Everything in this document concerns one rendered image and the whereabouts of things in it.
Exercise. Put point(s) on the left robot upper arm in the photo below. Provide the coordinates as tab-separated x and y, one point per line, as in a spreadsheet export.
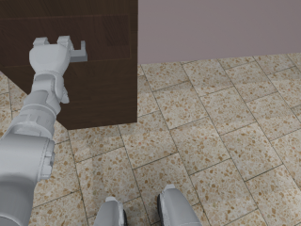
24	161

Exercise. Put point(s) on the robot left forearm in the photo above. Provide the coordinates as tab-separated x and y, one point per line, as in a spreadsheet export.
38	114

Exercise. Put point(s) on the robot left hand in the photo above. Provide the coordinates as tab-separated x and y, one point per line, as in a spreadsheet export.
52	57

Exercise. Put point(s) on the right robot shin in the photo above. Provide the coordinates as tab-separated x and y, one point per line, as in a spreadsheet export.
166	218

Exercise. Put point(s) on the drawer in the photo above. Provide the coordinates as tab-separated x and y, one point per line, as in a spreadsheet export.
106	35

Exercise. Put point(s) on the cabinet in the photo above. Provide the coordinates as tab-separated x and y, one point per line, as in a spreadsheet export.
101	92

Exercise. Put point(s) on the robot left thigh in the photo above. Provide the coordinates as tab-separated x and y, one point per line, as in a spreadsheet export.
110	214

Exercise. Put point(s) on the handle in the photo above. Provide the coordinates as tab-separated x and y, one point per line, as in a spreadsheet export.
79	55

